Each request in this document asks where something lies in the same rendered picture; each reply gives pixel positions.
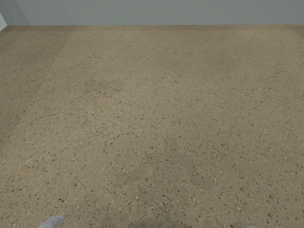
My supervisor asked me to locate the robot left hand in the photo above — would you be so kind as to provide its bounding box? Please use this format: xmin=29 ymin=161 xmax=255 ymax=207
xmin=39 ymin=216 xmax=65 ymax=228

